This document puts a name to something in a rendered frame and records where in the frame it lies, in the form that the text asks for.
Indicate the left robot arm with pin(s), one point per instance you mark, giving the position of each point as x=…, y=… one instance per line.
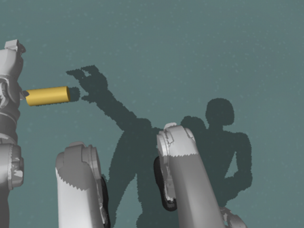
x=11, y=162

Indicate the right robot foot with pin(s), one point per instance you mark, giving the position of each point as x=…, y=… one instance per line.
x=167, y=204

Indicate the right robot hand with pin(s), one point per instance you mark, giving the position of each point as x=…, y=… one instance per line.
x=234, y=221

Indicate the left robot foot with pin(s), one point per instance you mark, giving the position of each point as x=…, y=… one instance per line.
x=107, y=223

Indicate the left robot hand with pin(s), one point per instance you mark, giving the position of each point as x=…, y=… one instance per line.
x=11, y=62

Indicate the can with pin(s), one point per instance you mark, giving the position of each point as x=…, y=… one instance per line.
x=46, y=96

